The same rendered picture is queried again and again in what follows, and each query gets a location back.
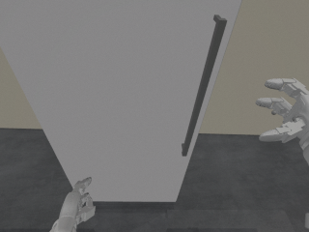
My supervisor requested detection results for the robot right forearm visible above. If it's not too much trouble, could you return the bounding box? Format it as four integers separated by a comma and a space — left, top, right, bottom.
298, 131, 309, 230

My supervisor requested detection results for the robot right hand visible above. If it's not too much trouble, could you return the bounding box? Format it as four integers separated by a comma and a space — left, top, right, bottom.
255, 78, 309, 143

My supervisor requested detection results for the robot left forearm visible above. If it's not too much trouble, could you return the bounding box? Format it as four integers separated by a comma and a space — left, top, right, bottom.
49, 217, 77, 232

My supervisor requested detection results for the fridge door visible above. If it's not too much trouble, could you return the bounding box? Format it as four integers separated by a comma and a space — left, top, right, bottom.
0, 0, 241, 202

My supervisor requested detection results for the robot left hand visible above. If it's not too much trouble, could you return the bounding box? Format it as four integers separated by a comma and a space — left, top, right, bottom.
59, 177, 96, 225

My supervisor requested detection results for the handle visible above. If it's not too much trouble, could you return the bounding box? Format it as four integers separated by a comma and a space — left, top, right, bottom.
182, 14, 228, 157

